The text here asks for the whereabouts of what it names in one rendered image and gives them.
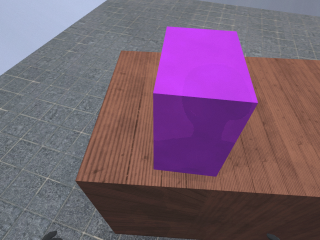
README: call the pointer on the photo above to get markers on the robot left hand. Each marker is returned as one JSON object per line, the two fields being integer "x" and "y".
{"x": 50, "y": 236}

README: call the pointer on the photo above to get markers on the pedestal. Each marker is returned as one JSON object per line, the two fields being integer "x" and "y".
{"x": 268, "y": 184}

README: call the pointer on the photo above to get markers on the carton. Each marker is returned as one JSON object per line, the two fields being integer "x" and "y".
{"x": 203, "y": 97}

